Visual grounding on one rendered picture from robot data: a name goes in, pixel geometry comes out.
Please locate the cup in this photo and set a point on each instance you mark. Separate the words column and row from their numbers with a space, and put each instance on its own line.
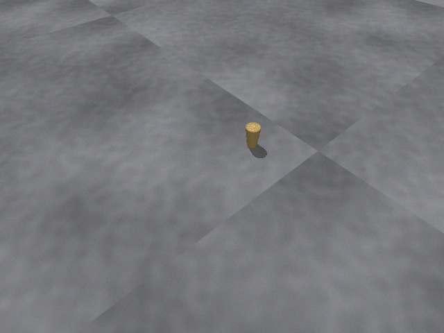
column 252, row 134

